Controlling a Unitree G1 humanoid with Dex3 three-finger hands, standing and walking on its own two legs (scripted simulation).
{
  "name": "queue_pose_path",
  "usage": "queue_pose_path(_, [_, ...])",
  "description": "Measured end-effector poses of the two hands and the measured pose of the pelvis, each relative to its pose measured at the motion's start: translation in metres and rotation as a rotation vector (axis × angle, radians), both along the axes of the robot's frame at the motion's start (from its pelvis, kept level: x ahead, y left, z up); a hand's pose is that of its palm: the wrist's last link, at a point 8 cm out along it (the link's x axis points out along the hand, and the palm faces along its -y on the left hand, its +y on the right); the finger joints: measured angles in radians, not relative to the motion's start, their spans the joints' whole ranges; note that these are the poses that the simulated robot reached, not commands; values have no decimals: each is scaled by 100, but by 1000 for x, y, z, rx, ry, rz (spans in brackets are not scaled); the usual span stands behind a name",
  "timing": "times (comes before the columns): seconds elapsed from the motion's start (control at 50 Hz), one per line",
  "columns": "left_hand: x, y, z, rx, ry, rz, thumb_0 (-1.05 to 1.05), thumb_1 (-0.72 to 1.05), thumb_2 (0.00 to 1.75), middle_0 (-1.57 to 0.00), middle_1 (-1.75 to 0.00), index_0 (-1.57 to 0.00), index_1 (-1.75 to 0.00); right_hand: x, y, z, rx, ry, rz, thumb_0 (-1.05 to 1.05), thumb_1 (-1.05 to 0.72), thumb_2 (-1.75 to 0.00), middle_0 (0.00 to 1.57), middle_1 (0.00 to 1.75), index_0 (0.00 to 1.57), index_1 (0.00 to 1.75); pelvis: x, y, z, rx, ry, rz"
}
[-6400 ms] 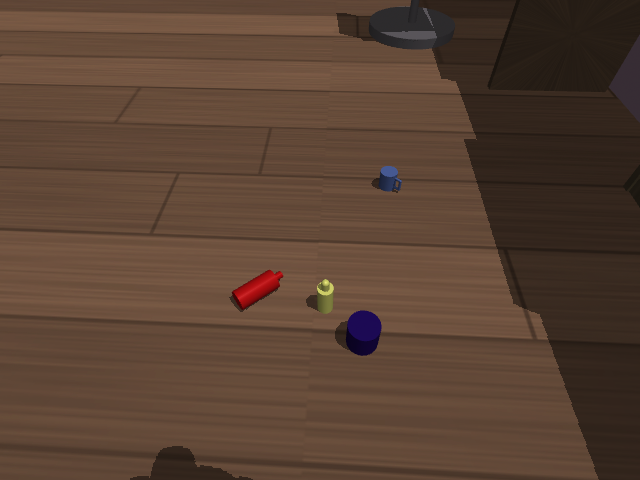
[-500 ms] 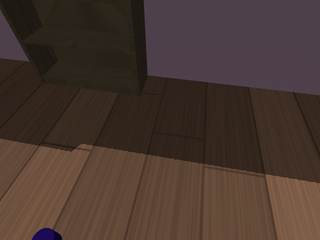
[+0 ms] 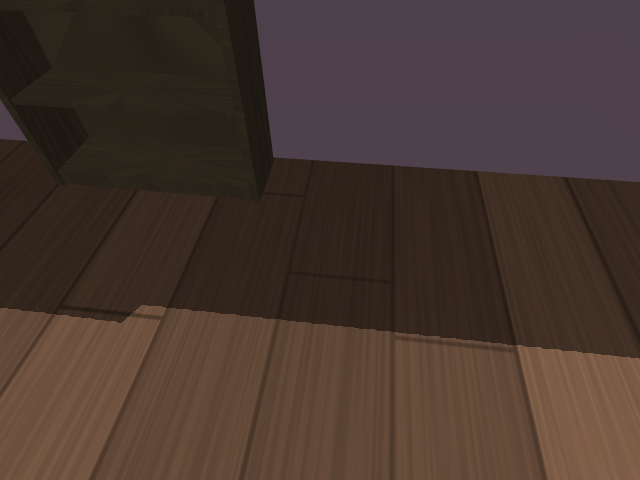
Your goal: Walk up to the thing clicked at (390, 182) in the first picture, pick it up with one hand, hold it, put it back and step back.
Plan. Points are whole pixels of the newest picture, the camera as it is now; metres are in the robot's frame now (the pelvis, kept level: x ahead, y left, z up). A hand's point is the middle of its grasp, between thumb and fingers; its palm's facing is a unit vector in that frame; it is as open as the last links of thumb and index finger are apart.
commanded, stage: walk up
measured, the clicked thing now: out of the picture +0.44 +1.42 -0.73
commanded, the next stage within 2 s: none
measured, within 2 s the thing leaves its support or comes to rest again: neither
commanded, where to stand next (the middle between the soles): +0.77 +0.01 m, yaw +0 degrees
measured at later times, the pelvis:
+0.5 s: pelvis +0.19 +0.01 -0.02, yaw +2 degrees
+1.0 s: pelvis +0.41 -0.01 -0.02, yaw +0 degrees
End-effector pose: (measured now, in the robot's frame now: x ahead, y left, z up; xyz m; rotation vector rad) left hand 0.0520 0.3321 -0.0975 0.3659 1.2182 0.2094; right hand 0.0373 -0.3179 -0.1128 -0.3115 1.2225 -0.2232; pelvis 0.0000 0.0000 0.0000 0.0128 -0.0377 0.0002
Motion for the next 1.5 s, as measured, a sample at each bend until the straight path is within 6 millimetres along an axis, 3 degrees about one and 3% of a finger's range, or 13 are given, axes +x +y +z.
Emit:
queue_pose_path(0.08, [19,-8,-1,58,-43,0,1,91,90,-20,-30,-20,-30,14,-35,-20,-25,38,-6,0,-90,-90,21,30,20,30,24,-20,-18,-16,-19,-3])
queue_pose_path(0.12, [19,-15,-2,70,-57,25,1,91,90,-20,-30,-20,-30,29,-42,-24,-27,50,-5,1,-91,-90,20,30,20,30,35,-25,-20,-31,-24,5])
queue_pose_path(0.22, [24,-32,3,37,-22,71,1,91,90,-20,-30,-20,-30,83,-38,-13,4,-2,32,1,-91,-90,20,30,20,30,69,-27,-7,-47,-25,15])
queue_pose_path(0.34, [59,-36,-6,-9,-15,88,1,90,90,-20,-30,-20,-30,144,-21,0,19,-10,96,0,-91,-90,20,30,20,30,116,-22,-4,-55,-12,33])
queue_pose_path(0.54, [171,-2,-44,-56,2,52,1,90,90,-20,-30,-20,-30,267,20,8,-40,-134,128,0,-91,-90,20,30,20,30,209,16,-23,-33,-11,39])
queue_pose_path(0.64, [244,5,-29,-61,-54,-9,1,91,90,-20,-30,-20,-30,294,31,23,-37,-156,90,0,-91,-90,20,30,20,30,251,22,-10,-20,-7,15])
queue_pose_path(0.74, [308,7,-12,-46,-82,-64,1,91,90,-20,-30,-20,-30,311,27,22,-29,-131,65,0,-90,-90,21,30,20,30,293,21,-4,-12,-6,-5])
queue_pose_path(0.9, [405,-9,-4,17,-146,-100,1,91,90,-20,-30,-20,-30,350,-4,-18,1,-49,19,0,-90,-90,21,30,20,30,369,-1,-24,-6,-9,-12])
queue_pose_path(0.98, [430,-19,0,25,-188,-69,1,91,90,-20,-30,-20,-30,390,-5,-28,16,-12,39,1,-91,-90,20,30,20,30,399,-6,-24,-18,-14,-6])
queue_pose_path(1.14, [450,-14,2,-4,-121,-8,1,90,90,-20,-30,-21,-30,478,11,-5,42,-23,118,0,-91,-90,20,30,20,30,453,0,-9,-32,-2,54])
queue_pose_path(1.22, [478,3,-11,-31,-189,59,1,90,90,-20,-30,-21,-30,523,18,8,1,44,205,0,-91,-90,20,30,20,30,485,8,-12,-38,-3,135])
queue_pose_path(1.34, [532,35,-50,-47,-201,109,1,90,90,-20,-30,-20,-30,595,18,15,-157,-38,246,0,-91,-90,21,30,20,30,535,31,-41,0,-9,218])
queue_pose_path(1.5, [591,30,-29,-90,-248,155,1,91,90,-20,-30,-20,-30,664,27,43,-196,4,344,0,-90,-90,21,30,20,30,597,26,-16,-3,-6,352])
